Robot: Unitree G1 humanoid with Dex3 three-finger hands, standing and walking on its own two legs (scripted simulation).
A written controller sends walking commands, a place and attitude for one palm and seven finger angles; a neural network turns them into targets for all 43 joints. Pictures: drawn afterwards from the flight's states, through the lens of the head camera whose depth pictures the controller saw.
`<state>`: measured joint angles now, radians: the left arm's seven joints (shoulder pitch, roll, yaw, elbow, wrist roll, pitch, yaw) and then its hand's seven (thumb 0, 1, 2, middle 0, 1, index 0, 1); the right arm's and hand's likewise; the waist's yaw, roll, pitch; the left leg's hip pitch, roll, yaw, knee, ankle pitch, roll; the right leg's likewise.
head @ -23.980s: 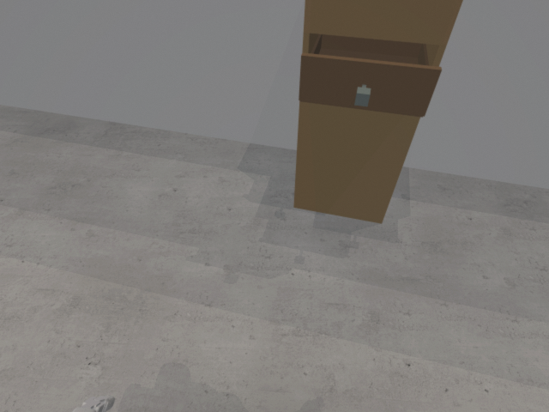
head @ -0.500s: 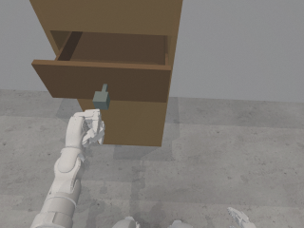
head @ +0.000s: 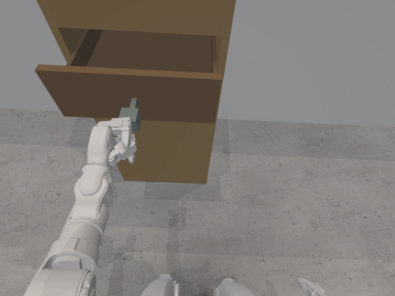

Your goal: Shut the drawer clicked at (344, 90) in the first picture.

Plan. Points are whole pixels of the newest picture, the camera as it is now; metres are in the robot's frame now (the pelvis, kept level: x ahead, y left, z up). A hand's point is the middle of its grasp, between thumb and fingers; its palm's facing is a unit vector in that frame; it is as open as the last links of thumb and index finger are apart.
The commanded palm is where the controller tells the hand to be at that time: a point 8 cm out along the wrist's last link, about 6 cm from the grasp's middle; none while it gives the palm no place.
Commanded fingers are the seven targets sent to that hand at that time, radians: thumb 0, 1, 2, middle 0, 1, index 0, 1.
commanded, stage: push the drawer shut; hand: left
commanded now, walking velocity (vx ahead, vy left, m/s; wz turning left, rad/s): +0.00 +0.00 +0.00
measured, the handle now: (131, 113) +0.49 +0.15 +0.06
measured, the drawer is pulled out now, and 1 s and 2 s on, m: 0.15 0.04 0.00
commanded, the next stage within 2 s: pull the fist back off the drawer in 1.66 s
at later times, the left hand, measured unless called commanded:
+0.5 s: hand (138, 122) +0.46 +0.14 +0.06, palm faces -0.01 -1.00 -0.03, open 3.0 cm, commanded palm +0.45 +0.18 +0.06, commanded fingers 0.00 0.90 0.90 -1.40 -1.60 -1.40 -1.60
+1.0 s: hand (140, 102) +0.52 +0.14 +0.06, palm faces -0.02 -1.00 -0.01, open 3.0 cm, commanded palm +0.51 +0.18 +0.06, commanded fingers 0.00 0.90 0.90 -1.40 -1.60 -1.40 -1.60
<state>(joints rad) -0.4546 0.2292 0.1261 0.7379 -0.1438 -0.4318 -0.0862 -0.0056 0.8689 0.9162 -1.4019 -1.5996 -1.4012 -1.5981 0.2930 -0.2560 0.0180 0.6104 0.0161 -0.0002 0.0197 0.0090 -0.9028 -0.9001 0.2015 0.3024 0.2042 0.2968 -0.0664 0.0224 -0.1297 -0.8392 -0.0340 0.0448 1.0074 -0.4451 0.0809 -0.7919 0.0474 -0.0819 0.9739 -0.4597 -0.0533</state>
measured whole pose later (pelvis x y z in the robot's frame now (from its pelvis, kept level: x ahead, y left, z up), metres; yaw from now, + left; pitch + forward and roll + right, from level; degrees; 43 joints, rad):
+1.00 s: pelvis +0.00 +0.00 -0.01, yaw -1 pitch +23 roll -4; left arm -0.96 0.43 0.32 1.25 -0.07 -0.45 -0.13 -0.02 0.80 0.92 -1.40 -1.60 -1.40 -1.60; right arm 0.40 -0.27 0.03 0.65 -0.02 0.04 0.04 0.00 -0.90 -0.90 0.20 0.30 0.20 0.30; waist -0.19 0.04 -0.13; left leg -1.02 -0.01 0.03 1.08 -0.46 0.08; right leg -0.96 0.07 -0.10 1.01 -0.46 -0.06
